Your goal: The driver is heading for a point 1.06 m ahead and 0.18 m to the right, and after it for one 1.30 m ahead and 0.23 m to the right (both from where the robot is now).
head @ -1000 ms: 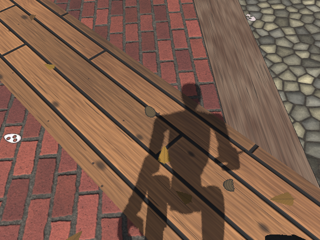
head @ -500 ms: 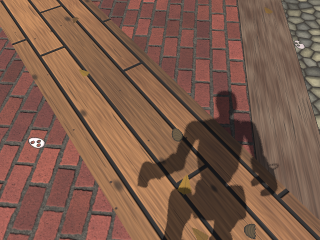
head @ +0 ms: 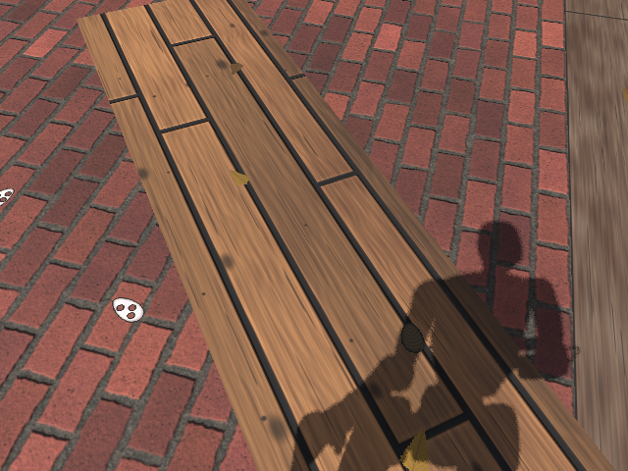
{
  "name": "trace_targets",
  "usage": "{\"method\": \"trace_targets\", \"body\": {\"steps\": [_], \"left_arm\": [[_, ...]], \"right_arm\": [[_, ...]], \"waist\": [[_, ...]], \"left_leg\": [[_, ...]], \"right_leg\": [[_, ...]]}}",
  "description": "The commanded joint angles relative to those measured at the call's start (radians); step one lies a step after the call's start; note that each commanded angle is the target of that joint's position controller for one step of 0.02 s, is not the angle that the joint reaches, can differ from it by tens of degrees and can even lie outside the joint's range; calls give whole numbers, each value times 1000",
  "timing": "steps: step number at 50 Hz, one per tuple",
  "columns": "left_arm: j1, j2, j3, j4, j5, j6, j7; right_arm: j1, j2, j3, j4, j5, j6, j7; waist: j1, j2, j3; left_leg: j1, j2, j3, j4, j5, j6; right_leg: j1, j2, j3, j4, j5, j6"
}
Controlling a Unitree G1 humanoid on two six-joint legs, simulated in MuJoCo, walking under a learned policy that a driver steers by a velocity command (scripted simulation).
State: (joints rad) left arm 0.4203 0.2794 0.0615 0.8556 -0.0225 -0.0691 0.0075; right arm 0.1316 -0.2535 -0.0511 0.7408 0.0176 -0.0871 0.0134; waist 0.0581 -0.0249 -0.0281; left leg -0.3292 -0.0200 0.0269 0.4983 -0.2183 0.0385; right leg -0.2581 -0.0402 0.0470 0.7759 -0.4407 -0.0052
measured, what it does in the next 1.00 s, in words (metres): walks ahead: right foot, then left foot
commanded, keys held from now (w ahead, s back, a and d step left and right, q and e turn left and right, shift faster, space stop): w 0.86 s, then w+e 0.14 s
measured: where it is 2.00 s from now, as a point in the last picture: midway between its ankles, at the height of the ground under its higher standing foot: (395, 256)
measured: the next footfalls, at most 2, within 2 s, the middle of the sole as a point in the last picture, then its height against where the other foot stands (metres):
right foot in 0.42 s outside the picture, level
left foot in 0.96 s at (289, 382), level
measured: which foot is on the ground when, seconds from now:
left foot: down 0.00-0.42, up 0.44-0.94, down 0.96-1.00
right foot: up 0.00-0.40, down 0.42-0.98, up 1.00-1.00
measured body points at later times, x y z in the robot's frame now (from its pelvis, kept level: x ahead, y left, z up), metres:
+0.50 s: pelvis +0.26 -0.04 -0.01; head +0.31 -0.04 +0.43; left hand +0.48 +0.20 -0.09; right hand +0.26 -0.31 -0.15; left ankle +0.08 +0.10 -0.66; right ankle +0.36 -0.12 -0.74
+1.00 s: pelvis +0.54 +0.01 -0.01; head +0.58 +0.02 +0.44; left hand +0.54 +0.29 -0.15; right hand +0.76 -0.24 -0.09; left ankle +0.66 +0.11 -0.74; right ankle +0.37 -0.12 -0.72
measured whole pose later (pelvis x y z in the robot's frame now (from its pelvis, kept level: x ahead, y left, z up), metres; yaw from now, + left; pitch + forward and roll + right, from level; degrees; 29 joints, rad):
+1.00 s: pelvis +0.54 +0.01 -0.01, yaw -2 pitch +3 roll -1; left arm 0.39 0.30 0.06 0.88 -0.01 -0.05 0.00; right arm 0.05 -0.25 -0.04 0.72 0.00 -0.10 0.03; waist 0.07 -0.01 0.03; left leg -0.49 0.02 0.03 0.54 -0.09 0.03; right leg -0.07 0.00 0.02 0.62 -0.49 -0.02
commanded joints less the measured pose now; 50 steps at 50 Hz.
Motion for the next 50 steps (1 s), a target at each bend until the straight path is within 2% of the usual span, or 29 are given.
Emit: {"method": "trace_targets", "body": {"steps": [1, 2, 3, 6, 8, 11, 14, 18, 19, 20, 21, 22, 23, 24, 25, 26, 27, 28, 29, 31, 35, 38, 42, 44, 46, 47, 48, 49, 50], "left_arm": [[-126, 140, 24, -138, -18, -55, -5], [-137, 123, 22, -129, -7, -53, -7], [-150, 114, 23, -131, 7, -49, -10], [-150, 68, 14, -134, 17, -34, -21], [-209, 53, 7, -159, 21, -30, -20], [-330, 19, -11, -199, 14, -37, -30], [-422, 27, -14, -236, 4, -40, -46], [-439, 70, -1, -263, 5, -41, -63], [-398, 90, 8, -258, 7, -40, -61], [-292, 120, 25, -232, 8, -37, -55], [-131, 164, 45, -193, 10, -33, -43], [6, 262, 65, -176, 40, -31, -34], [51, 240, 58, -152, 24, -29, -43], [9, 166, 36, -155, 14, -26, -40], [-76, 146, 27, -164, 10, -23, -37], [-141, 127, 20, -171, 17, -22, -37], [-183, 106, 14, -176, 29, -26, -41], [-204, 94, 12, -176, 35, -31, -43], [-210, 92, 13, -170, 32, -39, -46], [-205, 105, 17, -150, 27, -51, -45], [-151, 128, 24, -114, 23, -44, -26], [-106, 149, 27, -91, 14, -34, -17], [-34, 167, 33, -47, 4, -16, -14], [-20, 173, 37, -33, -1, -4, -10], [-33, 184, 41, -28, -3, 7, -4], [-59, 190, 41, -32, -4, 12, -2], [-63, 160, 29, -36, 4, 14, -2], [-61, 92, 1, -67, 29, 11, -2], [78, -6, -24, -74, 8, -8, -6]], "right_arm": [[258, -154, -45, 13, -7, -6, 3], [200, -136, -37, 0, -13, -6, 7], [166, -119, -31, -5, -15, -4, 10], [161, -120, -32, 4, -15, -5, 6], [178, -133, -35, 19, -11, -6, -1], [215, -151, -36, 38, -6, -2, -13], [278, -172, -40, 68, 6, -1, -17], [290, -190, -47, 91, 8, 15, -21], [285, -204, -51, 91, 4, 20, -22], [273, -208, -50, 91, 1, 28, -24], [274, -189, -40, 83, -7, 32, -27], [376, -88, -8, 52, -20, 21, -23], [438, -40, 13, 77, -14, 0, -12], [323, -152, -17, 60, 18, -13, -5], [227, -173, -21, 29, 28, -21, -4], [180, -161, -19, 21, 15, -22, -9], [180, -150, -25, 23, 2, -14, -12], [213, -131, -24, 33, 1, -1, -13], [235, -107, -21, 43, 0, 11, -16], [220, -94, -20, 38, -6, 27, -21], [73, -87, -18, -3, -17, 19, -19], [-32, -65, -7, -27, -13, 5, -7], [-146, -71, -3, -71, -2, -5, 15], [-172, -85, -6, -92, -2, -12, 26], [-126, -111, -16, -88, -2, -20, 30], [-44, -134, -29, -68, -4, -24, 27], [111, -186, -55, -23, -9, -27, 16], [298, -268, -76, 1, -25, -25, 3], [326, -312, -84, 21, -29, -16, 8]], "waist": [[-140, 192, -1], [-117, 140, 29], [-99, 129, 59], [-64, 122, 62], [-70, 96, 74], [-105, 97, 97], [-130, 92, 117], [-95, 99, 97], [-68, 116, 58], [-5, 119, -16], [67, 106, -128], [55, -81, -315], [40, -242, -447], [58, -154, -303], [37, -92, -147], [4, -18, -63], [-35, -20, -17], [-65, -43, -16], [-80, -51, -14], [-92, -47, 16], [-57, -23, 64], [-14, -18, 82], [27, -19, 107], [23, -26, 110], [-18, -48, 83], [-72, -54, 37], [-142, -35, -74], [-206, 85, -249], [-133, 352, -362]], "left_leg": [[491, 352, -532, -270, -254, 220], [422, 307, -450, -295, -180, 203], [364, 282, -390, -315, -69, 196], [279, 234, -247, -350, 221, 195], [254, 216, -182, -357, 320, 192], [202, 184, -109, -371, 315, 164], [244, 220, -117, -371, 262, 159], [394, 274, -122, -271, 435, 123], [416, 268, -114, -203, 601, 112], [409, 240, -87, -60, 770, 95], [297, 193, -56, 151, 745, 64], [-70, 81, -17, 557, 360, 8], [-277, -45, -138, 767, -363, -13], [-391, 18, -174, 848, -338, -1], [-422, 69, -129, 820, -242, 6], [-388, 109, -107, 762, -160, 3], [-330, 141, -106, 710, -108, 0], [-269, 158, -112, 686, -76, -4], [-241, 163, -106, 666, -59, -12], [-259, 171, -98, 609, -10, -29], [-348, 176, -90, 380, 210, -52], [-309, 142, -56, 191, 334, -50], [-328, 114, -47, 74, 305, -36], [-327, 104, -55, 33, 229, -14], [-235, 78, -45, -1, 153, 6], [-105, 48, -18, -35, 143, 23], [136, 53, -18, -29, 170, 54], [456, 258, -230, 9, 188, 120], [742, 451, -662, -102, -35, 249]], "right_leg": [[-634, -53, 26, 410, 17, -39], [-613, -76, 14, 388, 96, -38], [-593, -95, 13, 349, 150, -32], [-530, -104, -14, 281, 259, -4], [-521, -94, -27, 159, 340, 15], [-425, -55, -58, -76, 506, 10], [-382, -27, -57, -189, 562, -10], [-349, -2, -52, -256, 444, -64], [-272, 27, -76, -253, 397, -81], [-119, 61, -108, -267, 385, -108], [142, 29, -81, -246, 421, -145], [573, -241, 293, -221, 378, -278], [714, -366, 690, -396, 177, -357], [619, -325, 623, -446, 79, -296], [452, -293, 476, -473, 128, -259], [293, -255, 374, -503, 228, -244], [177, -216, 296, -537, 308, -234], [110, -194, 255, -572, 324, -234], [73, -184, 224, -602, 342, -244], [28, -175, 162, -642, 382, -256], [71, -150, 78, -667, 435, -236], [95, -132, 25, -664, 434, -208], [213, -179, 37, -620, 425, -207], [272, -210, 65, -573, 464, -197], [297, -221, 94, -509, 556, -179], [282, -195, 80, -419, 689, -161], [210, -134, 41, -236, 740, -130], [0, -55, -12, 92, 467, -85], [-375, 99, -2, 395, -136, -30]]}}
